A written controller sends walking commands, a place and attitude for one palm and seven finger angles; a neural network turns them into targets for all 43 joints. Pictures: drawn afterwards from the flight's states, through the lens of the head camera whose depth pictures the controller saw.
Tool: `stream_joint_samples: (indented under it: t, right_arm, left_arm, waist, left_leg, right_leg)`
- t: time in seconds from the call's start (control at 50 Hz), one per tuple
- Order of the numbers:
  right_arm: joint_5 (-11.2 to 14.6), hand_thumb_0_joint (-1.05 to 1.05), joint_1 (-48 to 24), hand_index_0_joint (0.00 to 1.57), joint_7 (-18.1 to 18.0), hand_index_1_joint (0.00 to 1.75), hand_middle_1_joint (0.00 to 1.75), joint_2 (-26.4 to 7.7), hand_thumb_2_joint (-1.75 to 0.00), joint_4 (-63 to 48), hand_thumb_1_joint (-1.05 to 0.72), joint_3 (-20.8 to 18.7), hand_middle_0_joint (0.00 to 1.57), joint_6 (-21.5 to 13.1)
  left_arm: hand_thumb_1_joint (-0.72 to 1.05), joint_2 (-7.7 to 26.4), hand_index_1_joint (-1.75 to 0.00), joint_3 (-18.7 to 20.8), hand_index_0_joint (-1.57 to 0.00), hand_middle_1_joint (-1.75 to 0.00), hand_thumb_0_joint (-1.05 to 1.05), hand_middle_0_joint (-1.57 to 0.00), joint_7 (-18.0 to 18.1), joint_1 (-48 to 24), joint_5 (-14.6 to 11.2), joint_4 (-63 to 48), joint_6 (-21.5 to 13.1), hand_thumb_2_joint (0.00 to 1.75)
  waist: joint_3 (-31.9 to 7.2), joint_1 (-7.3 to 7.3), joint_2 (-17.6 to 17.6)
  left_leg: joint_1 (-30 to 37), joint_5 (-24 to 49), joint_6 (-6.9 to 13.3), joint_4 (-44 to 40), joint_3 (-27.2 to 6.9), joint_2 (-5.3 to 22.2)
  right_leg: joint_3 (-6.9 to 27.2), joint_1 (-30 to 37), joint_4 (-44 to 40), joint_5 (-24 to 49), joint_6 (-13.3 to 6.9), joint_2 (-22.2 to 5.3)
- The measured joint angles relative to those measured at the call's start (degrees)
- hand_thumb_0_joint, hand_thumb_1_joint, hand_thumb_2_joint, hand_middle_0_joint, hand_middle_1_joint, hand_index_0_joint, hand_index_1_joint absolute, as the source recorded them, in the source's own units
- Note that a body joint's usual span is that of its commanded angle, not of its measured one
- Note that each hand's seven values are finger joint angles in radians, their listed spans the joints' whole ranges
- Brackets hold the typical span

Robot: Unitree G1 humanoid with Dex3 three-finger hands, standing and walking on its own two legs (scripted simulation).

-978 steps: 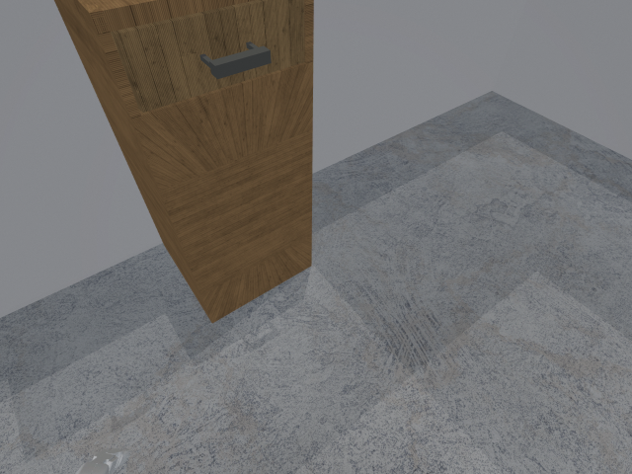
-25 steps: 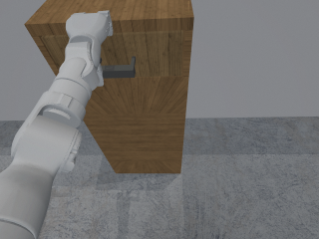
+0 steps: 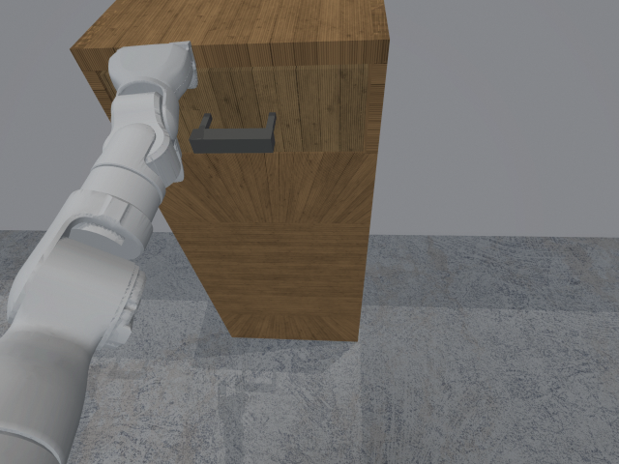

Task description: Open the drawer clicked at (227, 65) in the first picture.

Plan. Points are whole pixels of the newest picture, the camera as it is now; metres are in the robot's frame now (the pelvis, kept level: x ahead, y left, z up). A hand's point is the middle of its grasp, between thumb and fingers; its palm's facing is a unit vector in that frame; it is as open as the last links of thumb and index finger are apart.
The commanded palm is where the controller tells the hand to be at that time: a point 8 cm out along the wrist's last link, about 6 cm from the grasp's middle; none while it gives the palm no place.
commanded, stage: move the hooked fingers above the handle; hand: left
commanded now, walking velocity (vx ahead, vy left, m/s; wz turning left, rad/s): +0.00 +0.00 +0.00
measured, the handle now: (236, 130) +0.56 +0.11 +0.13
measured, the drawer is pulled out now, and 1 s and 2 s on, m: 0.00 0.00 0.00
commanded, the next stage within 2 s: none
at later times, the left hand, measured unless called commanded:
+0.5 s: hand (158, 130) +0.50 +0.19 +0.18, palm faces -0.11 +0.05 -0.99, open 13.8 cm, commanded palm +0.48 +0.13 +0.25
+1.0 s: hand (245, 90) +0.52 +0.07 +0.22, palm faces +0.11 -0.02 -0.99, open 13.6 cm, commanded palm +0.49 +0.14 +0.24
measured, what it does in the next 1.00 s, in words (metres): stands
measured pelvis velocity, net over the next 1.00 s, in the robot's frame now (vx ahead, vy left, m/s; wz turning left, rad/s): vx -0.01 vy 0.01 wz -0.08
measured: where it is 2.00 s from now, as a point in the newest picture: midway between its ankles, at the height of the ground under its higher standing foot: outside the picture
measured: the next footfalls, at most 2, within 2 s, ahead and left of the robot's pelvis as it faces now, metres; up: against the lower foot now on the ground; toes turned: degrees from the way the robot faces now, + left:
none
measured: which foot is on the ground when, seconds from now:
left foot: down 0.00-1.00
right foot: down 0.00-1.00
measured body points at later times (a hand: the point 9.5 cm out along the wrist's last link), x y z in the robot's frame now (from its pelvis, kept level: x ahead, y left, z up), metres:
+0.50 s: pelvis -0.01 +0.00 +0.00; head +0.05 -0.03 +0.45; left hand +0.50 +0.19 +0.24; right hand +0.04 -0.25 -0.15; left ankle -0.03 +0.10 -0.74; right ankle -0.01 -0.10 -0.74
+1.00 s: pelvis -0.01 +0.01 +0.00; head +0.03 -0.03 +0.45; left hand +0.51 +0.07 +0.27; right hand +0.05 -0.25 -0.15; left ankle -0.03 +0.10 -0.74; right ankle -0.01 -0.10 -0.74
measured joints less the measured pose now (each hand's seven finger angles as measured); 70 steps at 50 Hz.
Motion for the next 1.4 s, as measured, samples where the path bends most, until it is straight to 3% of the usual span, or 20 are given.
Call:
stream_joint_samples:
  t: [0.06,0.12,0.18,0.22,0.28,0.36,0.42,0.48,0.56,0.64,0.7,0.74,0.8,0.88,0.96,1.06,1.14,1.2,1.3,1.4]
  right_arm:
    - [0.1,0.0,-0.6,0.21,-0.3,0.3,0.3,-0.8,-0.9,0.4,-0.91,0.5,0.2,0.0]
    - [-0.2,0.0,-2.4,0.21,-1.1,0.3,0.3,-1.2,-0.9,-0.4,-0.91,0.5,0.2,-1.1]
    - [-0.9,0.0,-3.8,0.2,-2.0,0.3,0.3,-1.1,-0.9,-2.3,-0.91,0.3,0.2,-2.7]
    - [-1.1,0.0,-4.4,0.2,-2.4,0.3,0.3,-0.6,-0.9,-3.0,-0.91,0.6,0.2,-3.4]
    - [-0.7,0.0,-5.3,0.2,-2.5,0.3,0.3,0.5,-0.9,-3.0,-0.91,1.9,0.2,-3.0]
    - [-0.1,0.0,-5.4,0.2,-2.4,0.3,0.3,1.5,-0.9,-2.0,-0.91,3.7,0.2,-1.6]
    - [0.3,0.0,-4.1,0.21,-2.1,0.3,0.3,1.5,-0.9,-1.3,-0.91,3.7,0.2,-0.2]
    - [0.6,0.0,-0.8,0.21,-1.9,0.3,0.3,1.0,-0.9,-1.5,-0.91,2.2,0.2,0.5]
    - [0.5,0.0,2.7,0.21,-1.9,0.3,0.3,-0.4,-0.9,0.3,-0.91,0.9,0.2,-1.4]
    - [-0.4,0.01,1.9,0.21,-2.3,0.3,0.3,-1.3,-0.9,1.3,-0.91,-0.1,0.2,-3.9]
    - [-0.8,0.0,-0.5,0.2,-2.1,0.3,0.3,-1.5,-0.9,1.1,-0.91,-0.1,0.2,-4.8]
    - [-0.9,0.0,-2.5,0.2,-1.7,0.3,0.3,-1.1,-0.9,0.3,-0.91,0.7,0.2,-4.6]
    - [-0.9,0.0,-4.7,0.2,-1.7,0.3,0.3,-0.1,-0.9,-1.3,-0.91,2.3,0.2,-3.6]
    - [-0.5,0.0,-4.9,0.2,-1.9,0.3,0.3,0.8,-0.9,-1.8,-0.91,3.4,0.2,-1.4]
    - [0.6,0.0,-5.0,0.21,-2.7,0.3,0.3,1.2,-0.9,-1.1,-0.91,4.4,0.2,1.4]
    - [1.7,0.0,-4.9,0.21,-4.9,0.3,0.3,1.0,-0.9,-2.3,-0.91,5.0,0.2,2.4]
    - [1.4,0.0,-2.8,0.21,-5.9,0.3,0.3,0.0,-0.9,-4.2,-0.91,3.9,0.2,1.1]
    - [0.9,0.0,0.4,0.21,-5.7,0.3,0.3,-0.9,-0.9,-4.7,-0.91,1.8,0.2,-0.7]
    - [0.1,0.0,4.4,0.21,-4.6,0.3,0.3,-2.1,-0.9,-2.0,-0.91,-1.2,0.2,-4.2]
    - [-0.5,0.0,4.4,0.2,-2.6,0.3,0.3,-2.5,-0.9,1.6,-0.91,-1.9,0.2,-6.2]
  left_arm:
    - [-0.48,-2.9,-1.2,-4.5,-0.31,-1.2,0.0,-0.32,-6.8,1.6,-3.2,-4.2,-3.7,0.31]
    - [-0.49,-6.2,-1.2,-4.6,-0.32,-1.2,0.0,-0.32,-9.4,4.4,-5.8,-8.7,-12.2,0.31]
    - [-0.48,-7.4,-1.2,-0.7,-0.32,-1.22,0.0,-0.32,-4.4,6.9,-5.1,-12.3,-19.9,0.31]
    - [-0.48,-7.4,-1.2,2.4,-0.33,-1.22,0.0,-0.32,1.3,6.9,-4.2,-12.0,-22.2,0.31]
    - [-0.48,-5.7,-1.2,5.1,-0.33,-1.22,0.0,-0.32,8.1,4.3,-1.5,-8.2,-19.4,0.31]
    - [-0.48,-1.3,-1.2,6.5,-0.32,-1.21,0.01,-0.32,11.8,-0.9,3.1,1.7,-10.1,0.31]
    - [-0.48,2.0,-1.2,7.3,-0.32,-1.2,0.0,-0.32,8.7,-3.2,4.4,9.0,-2.5,0.31]
    - [-0.48,3.5,-1.2,3.3,-0.31,-1.2,0.0,-0.32,0.4,-1.6,1.2,7.3,0.4,0.31]
    - [-0.48,0.3,-1.2,-5.2,-0.31,-1.2,0.0,-0.32,-7.4,4.0,-4.0,-5.6,-6.1,0.31]
    - [-0.48,-3.3,-1.21,-5.6,-0.29,-1.2,0.0,-0.32,-6.5,6.5,-7.6,-15.2,-17.5,0.31]
    - [-0.48,-7.2,-1.21,-2.5,-0.3,-1.2,0.0,-0.33,-0.5,5.0,-7.3,-13.2,-22.1,0.31]
    - [-0.49,-8.2,-1.21,1.5,-0.3,-1.2,0.0,-0.33,4.4,2.9,-5.4,-9.5,-21.0,0.31]
    - [-0.49,-6.1,-1.21,5.5,-0.31,-1.2,0.0,-0.32,9.4,-0.6,-1.5,-3.2,-16.2,0.31]
    - [-0.48,-5.4,-1.2,5.8,-0.31,-1.29,0.0,-0.42,11.7,-3.2,3.6,1.0,-11.9,0.31]
    - [-0.49,-6.4,-1.25,6.3,-0.33,-1.29,0.0,-0.42,10.1,-4.2,4.7,3.4,-5.7,0.31]
    - [-0.49,-2.4,-1.26,7.7,-0.34,-1.25,0.0,-0.37,3.4,-4.6,4.0,9.1,-0.6,0.31]
    - [-0.49,2.8,-1.24,8.7,-0.33,-1.22,0.0,-0.34,-2.8,-1.3,3.3,9.3,-4.8,0.31]
    - [-0.49,4.6,-1.22,5.6,-0.32,-1.21,0.0,-0.33,-5.7,3.6,1.6,2.4,-11.8,0.31]
    - [-0.48,4.5,-1.11,0.0,-0.19,-1.2,0.0,-0.33,-3.2,6.8,-2.0,-7.7,-19.5,0.31]
    - [-0.49,1.4,-1.13,-1.3,-0.23,-1.2,0.0,-0.34,2.5,4.9,-4.6,-7.6,-20.6,0.31]
  waist:
    - [0.7,-0.11,-0.6]
    - [1.8,-0.7,-1.1]
    - [2.0,-1.14,-0.8]
    - [1.8,-1.39,-0.6]
    - [1.5,-1.67,-0.9]
    - [1.2,-2.09,-0.9]
    - [0.9,-2.39,-0.3]
    - [1.2,-1.87,0.1]
    - [1.6,-0.21,-0.3]
    - [2.3,0.12,-0.8]
    - [1.5,-0.56,-1.0]
    - [0.9,-1.53,-1.3]
    - [0.8,-2.82,-1.2]
    - [0.2,-2.65,-0.5]
    - [-0.2,-2.93,0.1]
    - [0.7,-4.8,0.3]
    - [2.1,-5.01,-0.4]
    - [3.1,-3.33,-1.2]
    - [3.8,-0.6,-1.9]
    - [2.5,0.03,-1.4]
  left_leg:
    - [1.0,-0.1,0.1,0.4,-1.3,-0.6]
    - [1.4,-0.4,0.3,1.3,-1.5,-0.8]
    - [0.9,-0.9,0.3,2.1,-0.5,-0.6]
    - [0.4,-1.0,0.3,2.2,0.4,-0.3]
    - [-0.1,-0.7,0.2,1.8,1.7,0.2]
    - [-1.4,-0.2,-0.1,1.2,2.7,0.8]
    - [-2.0,0.3,-0.1,0.6,2.6,0.8]
    - [-1.4,0.6,0.1,0.0,1.4,0.4]
    - [-0.2,0.3,0.3,0.4,-1.2,-0.6]
    - [0.5,-0.6,0.5,1.9,-2.3,-1.2]
    - [0.1,-1.3,0.5,2.6,-1.3,-0.9]
    - [-0.6,-1.3,0.5,2.5,0.0,-0.6]
    - [-1.6,-1.0,0.5,2.1,2.0,0.1]
    - [-2.7,-0.7,0.4,1.7,3.4,0.7]
    - [-1.6,-0.2,0.4,0.6,4.1,0.9]
    - [0.1,0.5,0.2,-0.6,4.3,1.1]
    - [-0.1,0.8,-0.1,-0.3,3.4,1.2]
    - [-0.7,0.8,-0.2,0.3,2.0,1.2]
    - [-1.9,0.1,-0.2,1.9,-0.6,0.5]
    - [-2.5,-1.2,0.1,3.3,-2.0,-0.1]
  right_leg:
    - [-1.3,1.5,0.4,-0.6,0.1,-0.6]
    - [-1.5,1.9,1.2,-1.0,0.1,-0.9]
    - [-0.5,1.1,2.0,-1.0,0.2,-0.7]
    - [0.4,0.2,2.2,-0.8,0.2,-0.4]
    - [1.7,-0.9,2.1,-0.1,0.2,0.2]
    - [2.6,-2.5,1.4,0.9,0.1,0.9]
    - [2.5,-3.1,0.8,1.2,0.0,0.9]
    - [1.3,-1.9,0.1,1.1,0.1,0.5]
    - [-1.2,0.4,0.0,0.0,0.2,-0.7]
    - [-2.2,1.8,1.1,-1.1,0.5,-1.3]
    - [-1.3,1.1,1.5,-1.1,0.5,-1.0]
    - [0.0,-0.3,1.8,-0.8,0.6,-0.6]
    - [2.0,-2.2,1.6,0.1,0.6,0.2]
    - [3.4,-3.8,1.2,1.0,0.6,0.8]
    - [4.0,-3.1,0.6,1.5,0.6,1.1]
    - [4.2,-1.6,-0.2,2.0,0.4,1.4]
    - [3.3,-1.5,-0.2,2.1,0.0,1.4]
    - [1.9,-1.2,-0.3,2.0,-0.3,1.2]
    - [-0.7,-0.8,0.1,0.9,-0.3,0.4]
    - [-2.0,-0.5,0.5,-0.4,0.1,-0.2]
